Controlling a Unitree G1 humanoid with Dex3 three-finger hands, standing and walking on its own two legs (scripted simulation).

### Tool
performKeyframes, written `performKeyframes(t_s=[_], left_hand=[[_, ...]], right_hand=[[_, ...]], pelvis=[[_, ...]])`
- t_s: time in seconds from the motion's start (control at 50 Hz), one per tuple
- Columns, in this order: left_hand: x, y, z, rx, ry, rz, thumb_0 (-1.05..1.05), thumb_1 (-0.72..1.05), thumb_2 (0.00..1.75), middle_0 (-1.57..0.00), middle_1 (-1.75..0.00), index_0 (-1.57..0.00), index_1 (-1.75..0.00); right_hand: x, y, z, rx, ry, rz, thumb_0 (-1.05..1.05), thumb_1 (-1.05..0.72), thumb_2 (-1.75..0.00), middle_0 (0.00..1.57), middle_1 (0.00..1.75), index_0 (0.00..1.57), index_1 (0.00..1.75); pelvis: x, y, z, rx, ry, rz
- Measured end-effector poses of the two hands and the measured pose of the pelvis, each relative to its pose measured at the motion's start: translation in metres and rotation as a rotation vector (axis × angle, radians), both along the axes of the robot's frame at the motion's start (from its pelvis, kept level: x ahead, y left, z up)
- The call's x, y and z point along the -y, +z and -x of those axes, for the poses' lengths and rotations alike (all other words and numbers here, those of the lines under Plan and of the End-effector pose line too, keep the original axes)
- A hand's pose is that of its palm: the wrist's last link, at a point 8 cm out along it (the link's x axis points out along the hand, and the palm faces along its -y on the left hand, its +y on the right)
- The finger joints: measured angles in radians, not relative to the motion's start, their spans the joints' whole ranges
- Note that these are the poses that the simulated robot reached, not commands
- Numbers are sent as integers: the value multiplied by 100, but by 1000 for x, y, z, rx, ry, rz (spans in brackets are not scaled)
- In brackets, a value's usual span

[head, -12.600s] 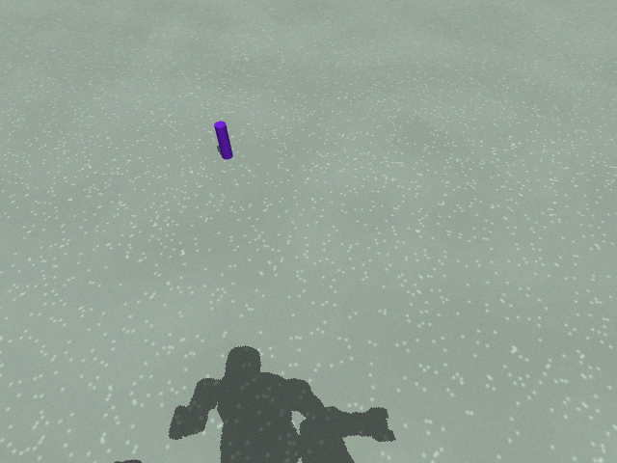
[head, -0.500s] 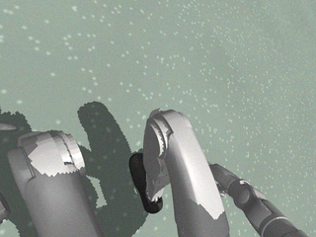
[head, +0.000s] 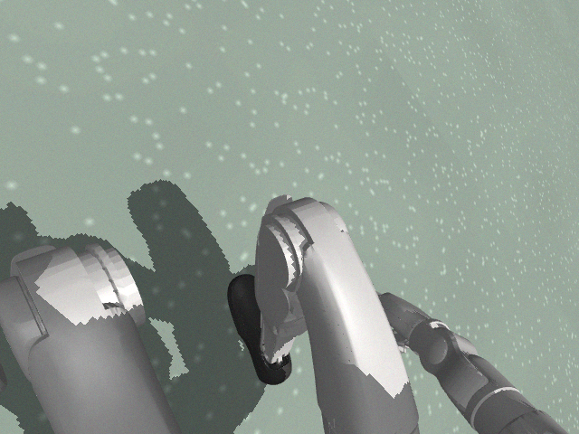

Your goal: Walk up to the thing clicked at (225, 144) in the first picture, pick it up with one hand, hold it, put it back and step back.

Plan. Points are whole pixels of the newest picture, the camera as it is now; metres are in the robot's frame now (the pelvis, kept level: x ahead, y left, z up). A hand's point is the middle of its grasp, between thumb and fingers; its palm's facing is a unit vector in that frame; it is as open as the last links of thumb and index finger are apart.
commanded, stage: close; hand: left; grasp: from the side
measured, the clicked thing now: out of the picture +0.44 +0.31 -0.18
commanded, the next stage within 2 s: settle in 0.34 s
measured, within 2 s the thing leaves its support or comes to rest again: leaves its support in 0.76 s
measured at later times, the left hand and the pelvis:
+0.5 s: hand out of the picture +0.44 +0.30 -0.16, palm faces +0.39 -0.92 -0.02, open 7.4 cm; pelvis +0.00 +0.00 +0.00, yaw +0 degrees
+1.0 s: hand out of the picture +0.43 +0.33 -0.10, palm faces +0.39 -0.92 -0.04, open 7.4 cm; pelvis +0.00 +0.00 +0.02, yaw +2 degrees
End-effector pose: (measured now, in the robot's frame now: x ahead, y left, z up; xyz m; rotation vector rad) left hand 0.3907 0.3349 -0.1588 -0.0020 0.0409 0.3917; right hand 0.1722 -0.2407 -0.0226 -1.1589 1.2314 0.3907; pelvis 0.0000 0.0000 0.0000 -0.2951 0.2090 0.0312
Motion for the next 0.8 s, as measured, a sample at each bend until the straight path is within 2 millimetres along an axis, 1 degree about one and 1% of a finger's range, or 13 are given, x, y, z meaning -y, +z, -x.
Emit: performKeyframes(t_s=[0.12, 0.14, 0.24, 0.38, 0.54, 0.7, 0.8], left_hand=[[-2, -1, 2, -12, 9, -9, 0, 28, 60, -55, -54, -54, -54], [-2, -1, 1, -12, 6, -10, 0, 28, 61, -58, -57, -57, -57], [-3, -1, 0, -11, 10, -11, 1, 23, 65, -67, -71, -69, -70], [-6, -1, -4, -11, 26, -4, 1, 11, 77, -80, -91, -83, -91], [-7, -1, -8, -13, 7, -11, 1, 1, 95, -79, -106, -83, -106], [-9, -1, -8, -12, 23, 3, 1, -2, 101, -82, -105, -85, -105], [-12, 10, -7, 8, -5, -23, 1, -4, 103, -83, -105, -86, -105]], right_hand=[[1, 1, 6, -11, -9, 8, 0, -87, -89, 20, 30, 21, 30], [1, 0, 7, -15, -10, 9, 0, -87, -89, 20, 30, 21, 30], [3, 1, 13, -27, -20, 16, 0, -87, -89, 20, 30, 21, 30], [3, 3, 17, -37, -28, 26, 0, -87, -89, 20, 30, 21, 30], [3, 5, 14, -45, -32, 31, 0, -88, -89, 20, 30, 21, 30], [3, 5, 8, -39, -38, 28, 0, -89, -90, 20, 30, 21, 30], [4, 3, 6, -41, -65, 21, 0, -90, -90, 20, 30, 21, 30]], pelvis=[[0, 1, 2, 2, -2, 0], [0, 1, 2, 2, -3, 0], [-1, 1, 3, 2, -4, 1], [-1, 2, 3, -1, -5, 3], [-2, 5, 1, -10, -5, 9], [-1, 6, 0, -22, -2, 8], [0, 10, -2, -41, 4, 3]])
